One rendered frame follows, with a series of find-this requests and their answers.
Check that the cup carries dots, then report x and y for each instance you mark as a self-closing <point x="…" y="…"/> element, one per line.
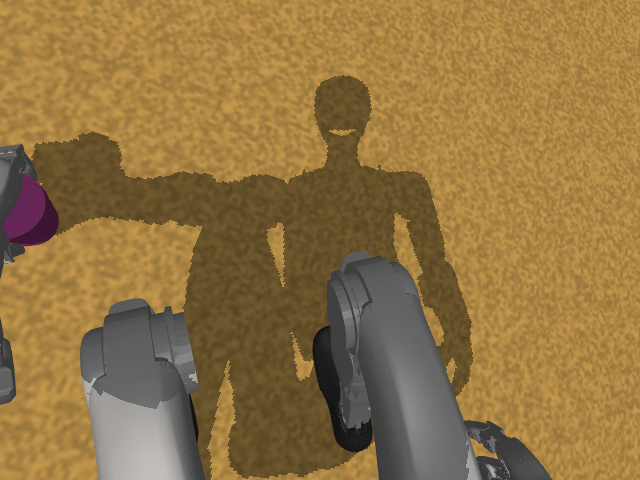
<point x="33" y="220"/>

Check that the right robot hand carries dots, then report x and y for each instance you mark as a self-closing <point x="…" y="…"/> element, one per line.
<point x="515" y="461"/>

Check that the left robot arm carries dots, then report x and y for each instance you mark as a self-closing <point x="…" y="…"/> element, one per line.
<point x="7" y="374"/>

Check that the left robot hand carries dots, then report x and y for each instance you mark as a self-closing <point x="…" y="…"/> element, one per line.
<point x="13" y="161"/>

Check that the right robot foot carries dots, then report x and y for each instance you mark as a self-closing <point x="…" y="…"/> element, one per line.
<point x="353" y="440"/>

